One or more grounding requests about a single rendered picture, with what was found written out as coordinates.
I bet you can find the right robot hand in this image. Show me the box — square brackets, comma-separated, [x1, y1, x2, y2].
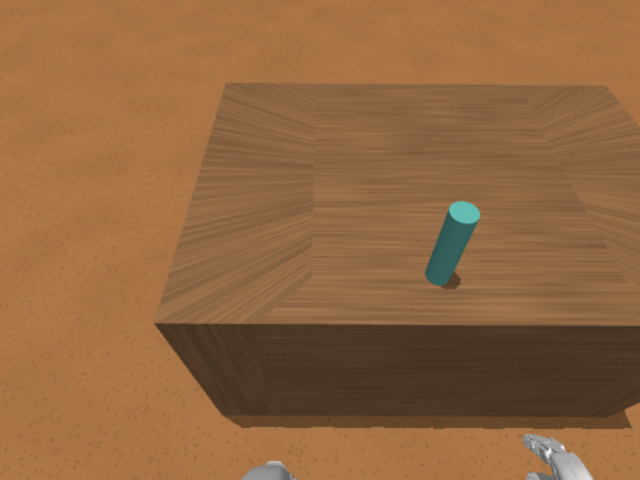
[523, 434, 594, 480]

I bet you can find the can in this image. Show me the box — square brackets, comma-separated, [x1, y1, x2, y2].
[425, 201, 480, 285]

